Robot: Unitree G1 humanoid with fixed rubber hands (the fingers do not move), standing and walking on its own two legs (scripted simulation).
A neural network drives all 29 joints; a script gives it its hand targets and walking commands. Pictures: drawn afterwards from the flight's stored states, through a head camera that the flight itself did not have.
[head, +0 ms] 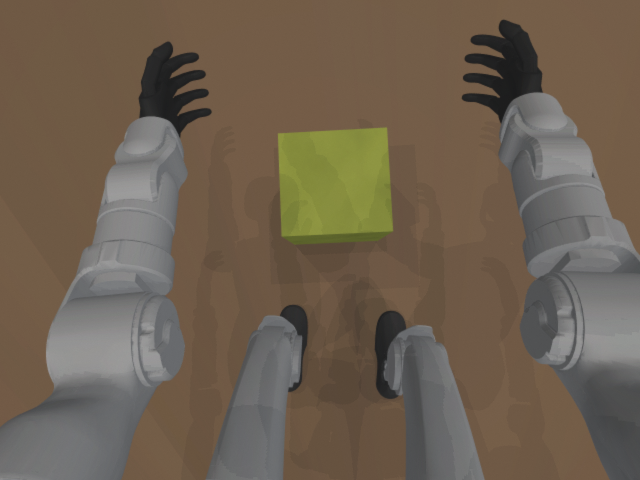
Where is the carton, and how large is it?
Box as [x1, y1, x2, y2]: [278, 127, 392, 244]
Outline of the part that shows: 386,127 278,133 281,233 283,237 294,244 377,240 392,231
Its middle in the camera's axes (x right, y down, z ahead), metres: +0.03 -0.10 +0.86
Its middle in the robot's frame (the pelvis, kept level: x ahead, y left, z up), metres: +0.51 +0.03 -0.51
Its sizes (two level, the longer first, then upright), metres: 0.210 0.200 0.250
